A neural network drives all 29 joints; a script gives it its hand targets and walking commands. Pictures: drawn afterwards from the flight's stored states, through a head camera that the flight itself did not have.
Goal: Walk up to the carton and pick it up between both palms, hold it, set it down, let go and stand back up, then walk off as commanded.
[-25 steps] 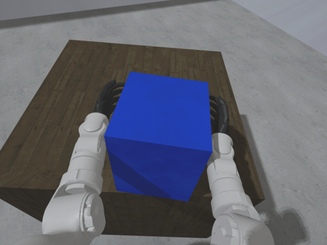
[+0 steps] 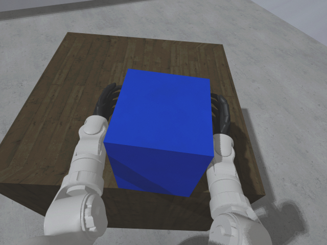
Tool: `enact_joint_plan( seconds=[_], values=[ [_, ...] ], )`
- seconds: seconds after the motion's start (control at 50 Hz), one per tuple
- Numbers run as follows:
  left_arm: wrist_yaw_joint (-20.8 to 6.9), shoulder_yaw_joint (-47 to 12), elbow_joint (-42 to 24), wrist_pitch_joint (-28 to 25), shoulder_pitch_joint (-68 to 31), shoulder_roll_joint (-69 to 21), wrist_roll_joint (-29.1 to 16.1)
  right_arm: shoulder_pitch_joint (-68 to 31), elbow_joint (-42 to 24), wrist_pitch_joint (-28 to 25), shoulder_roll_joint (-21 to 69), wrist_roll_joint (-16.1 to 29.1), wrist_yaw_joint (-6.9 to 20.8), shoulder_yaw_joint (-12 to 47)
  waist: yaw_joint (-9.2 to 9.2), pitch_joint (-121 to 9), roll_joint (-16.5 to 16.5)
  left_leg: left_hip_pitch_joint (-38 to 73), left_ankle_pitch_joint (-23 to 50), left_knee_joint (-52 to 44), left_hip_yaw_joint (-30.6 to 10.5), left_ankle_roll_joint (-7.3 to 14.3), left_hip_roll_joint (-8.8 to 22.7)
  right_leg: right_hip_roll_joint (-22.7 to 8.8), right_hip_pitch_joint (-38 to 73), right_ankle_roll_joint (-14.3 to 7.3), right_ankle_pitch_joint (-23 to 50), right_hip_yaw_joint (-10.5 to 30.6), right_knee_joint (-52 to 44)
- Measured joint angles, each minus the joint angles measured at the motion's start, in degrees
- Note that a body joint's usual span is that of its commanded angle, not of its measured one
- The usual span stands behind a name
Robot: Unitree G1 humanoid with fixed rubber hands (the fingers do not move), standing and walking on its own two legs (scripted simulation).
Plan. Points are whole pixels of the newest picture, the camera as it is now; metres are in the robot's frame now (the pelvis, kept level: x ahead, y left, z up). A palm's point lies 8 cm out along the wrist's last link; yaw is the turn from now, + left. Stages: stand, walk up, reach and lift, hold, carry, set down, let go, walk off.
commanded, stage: set down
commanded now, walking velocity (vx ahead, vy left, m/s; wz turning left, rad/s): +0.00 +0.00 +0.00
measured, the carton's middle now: (160, 137) +0.37 +0.00 +0.03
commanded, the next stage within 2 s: none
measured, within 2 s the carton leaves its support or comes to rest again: neither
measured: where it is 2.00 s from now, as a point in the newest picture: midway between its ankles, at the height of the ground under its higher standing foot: outside the picture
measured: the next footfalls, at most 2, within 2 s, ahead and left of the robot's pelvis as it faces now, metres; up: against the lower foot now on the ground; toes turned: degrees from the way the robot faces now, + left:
none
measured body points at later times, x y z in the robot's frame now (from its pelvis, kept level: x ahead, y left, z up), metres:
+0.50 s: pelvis -0.01 +0.01 -0.01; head +0.04 +0.04 +0.44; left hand +0.42 +0.14 +0.05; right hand +0.37 -0.16 +0.03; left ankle -0.04 +0.11 -0.75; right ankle -0.01 -0.15 -0.75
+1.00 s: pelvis -0.05 +0.01 -0.01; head -0.05 +0.03 +0.44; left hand +0.35 +0.16 +0.05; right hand +0.30 -0.19 +0.03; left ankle -0.04 +0.10 -0.75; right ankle -0.01 -0.15 -0.75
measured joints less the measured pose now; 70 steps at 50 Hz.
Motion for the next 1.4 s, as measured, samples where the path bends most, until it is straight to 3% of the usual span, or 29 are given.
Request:
enact_joint_plan(
  seconds=[0.12, 0.22, 0.36, 0.6, 0.88, 1.04, 1.3, 1.4],
  values=[
    [5.2, -5.7, 2.7, -1.9, 0.0, 1.5, -0.1, 0.0, 7.8, 0.3, -2.2, 0.0, -0.5, 0.0, 0.00, 0.3, -0.1, -0.9, 0.0, 0.2, 0.0, 0.0, 0.0, 0.0, -1.1, 0.0, -0.2, 0.0, 0.7],
    [8.8, -11.1, 7.0, -5.6, -1.0, 3.4, -4.5, 0.0, 10.5, -0.8, -4.2, 1.5, -2.3, 1.7, 0.00, -3.8, 0.0, -7.1, 0.0, 2.0, 0.0, 0.0, 0.0, -0.1, -7.5, 0.0, -0.6, 0.0, 2.9],
    [9.3, -14.3, 10.3, -7.3, -1.8, 4.3, -7.8, 0.0, 11.2, -3.0, -8.2, 7.7, -4.0, 8.6, 0.00, -7.5, 0.0, -13.1, -0.6, 4.8, 0.0, 0.2, 0.0, -0.1, -13.8, 0.2, -0.7, 0.1, 6.2],
    [9.9, -18.7, 10.2, -3.9, 0.5, 5.3, -10.9, 1.6, 14.0, -3.0, -10.7, 13.9, -4.0, 11.3, 0.00, -8.4, 0.0, -14.0, -0.9, 7.6, 0.0, 0.2, 0.0, -0.2, -13.9, 0.2, -0.7, 0.1, 7.3],
    [9.9, -22.4, 10.1, -7.4, 6.0, 6.8, -17.5, 4.8, 14.0, 1.7, -13.0, 16.2, -3.8, 12.8, 0.00, -9.4, 0.4, -14.0, 0.0, 9.2, 0.0, 0.6, 0.0, -0.2, -14.3, 0.2, -0.3, 0.2, 9.8],
    [8.9, -22.6, 10.2, -5.5, 7.2, 8.4, -18.5, 7.2, 13.5, 2.8, -13.0, 18.0, -4.2, 16.3, 0.00, -10.6, 0.4, -14.0, 0.0, 10.5, 0.0, 0.6, 0.0, -0.2, -14.2, 0.2, -0.2, 0.2, 10.9],
    [8.6, -25.9, 7.5, -3.3, 15.2, 10.1, -22.9, 13.8, 3.6, 7.9, -13.0, 19.4, -4.5, 17.9, 0.00, -10.1, 0.4, -13.2, 0.2, 11.3, 0.0, 0.7, 0.0, -0.2, -13.4, 0.2, 0.1, 0.3, 11.7],
    [8.6, -26.2, 3.3, -3.6, 17.8, 10.7, -23.7, 15.9, -0.3, 9.1, -12.7, 19.4, -4.5, 18.6, 0.00, -10.0, 0.4, -13.0, 0.3, 11.3, 0.0, 0.7, 0.0, -0.2, -13.4, 0.2, 0.1, 0.3, 12.0]
  ],
)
